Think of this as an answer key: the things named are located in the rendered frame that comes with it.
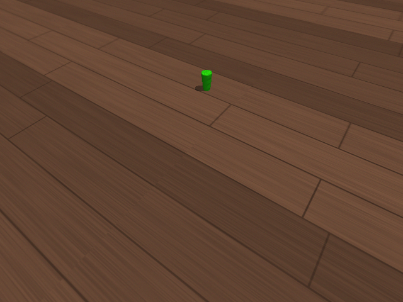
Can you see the cup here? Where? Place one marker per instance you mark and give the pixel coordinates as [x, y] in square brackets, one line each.
[206, 79]

